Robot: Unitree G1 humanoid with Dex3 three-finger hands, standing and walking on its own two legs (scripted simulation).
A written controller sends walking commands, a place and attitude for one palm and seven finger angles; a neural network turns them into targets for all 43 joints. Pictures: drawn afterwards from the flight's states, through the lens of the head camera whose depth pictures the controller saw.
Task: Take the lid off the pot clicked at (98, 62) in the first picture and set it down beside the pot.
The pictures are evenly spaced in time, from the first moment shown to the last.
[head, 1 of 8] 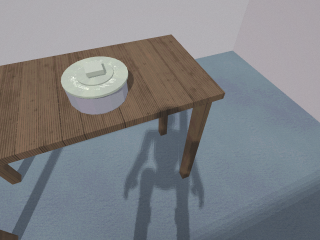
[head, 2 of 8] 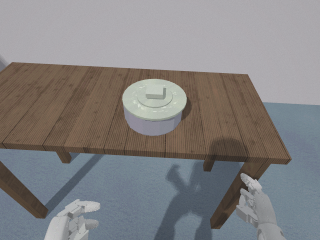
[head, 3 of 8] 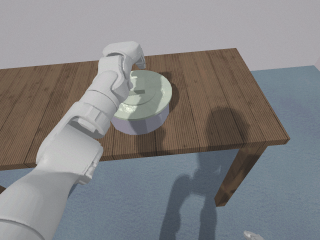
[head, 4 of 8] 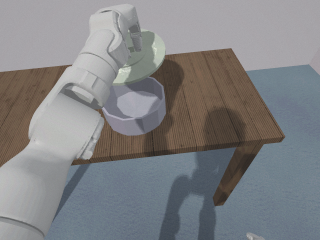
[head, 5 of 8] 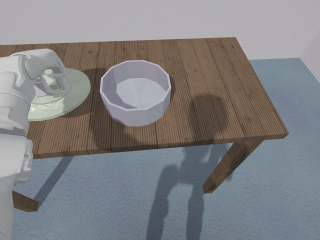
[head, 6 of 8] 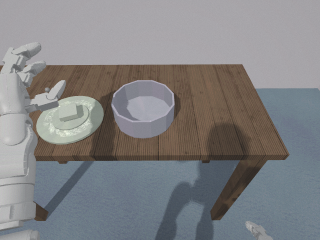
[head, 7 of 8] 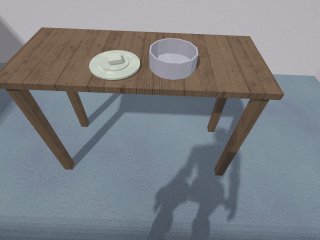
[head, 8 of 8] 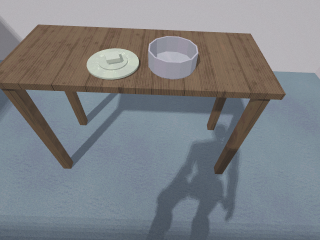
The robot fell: no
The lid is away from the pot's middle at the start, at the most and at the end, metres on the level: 0.00 0.25 0.25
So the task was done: yes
